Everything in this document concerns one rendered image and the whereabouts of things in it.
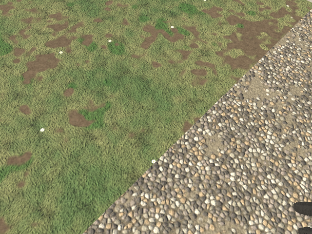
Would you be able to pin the right robot hand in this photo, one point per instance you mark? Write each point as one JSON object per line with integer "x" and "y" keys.
{"x": 304, "y": 208}

